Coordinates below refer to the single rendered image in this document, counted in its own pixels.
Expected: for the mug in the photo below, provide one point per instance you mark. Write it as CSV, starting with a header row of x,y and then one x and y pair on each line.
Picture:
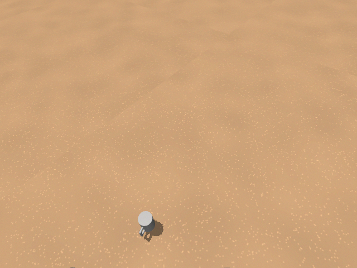
x,y
146,222

